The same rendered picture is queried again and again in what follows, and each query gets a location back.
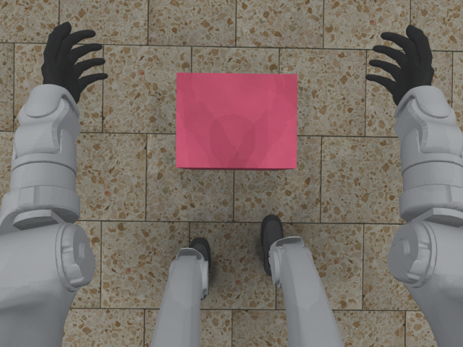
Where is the carton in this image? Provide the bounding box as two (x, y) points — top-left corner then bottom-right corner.
(176, 72), (297, 171)

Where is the left robot upper arm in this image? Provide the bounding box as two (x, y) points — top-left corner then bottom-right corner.
(0, 222), (95, 347)

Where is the robot right hand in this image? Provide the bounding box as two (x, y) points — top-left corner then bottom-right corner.
(365, 25), (434, 105)

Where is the right robot upper arm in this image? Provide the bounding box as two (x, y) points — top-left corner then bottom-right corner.
(387, 220), (463, 347)

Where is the right robot shin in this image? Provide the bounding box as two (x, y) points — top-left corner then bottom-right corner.
(268, 236), (313, 266)

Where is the left robot forearm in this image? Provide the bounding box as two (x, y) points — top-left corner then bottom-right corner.
(0, 84), (81, 235)

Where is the robot shin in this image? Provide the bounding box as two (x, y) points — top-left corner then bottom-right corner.
(268, 236), (313, 266)
(169, 248), (203, 272)

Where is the robot left hand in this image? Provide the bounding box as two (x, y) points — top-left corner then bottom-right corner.
(41, 22), (108, 103)

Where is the left robot shin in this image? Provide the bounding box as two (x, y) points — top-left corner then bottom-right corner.
(169, 248), (203, 272)

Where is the right robot forearm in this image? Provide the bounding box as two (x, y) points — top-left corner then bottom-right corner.
(394, 85), (463, 228)

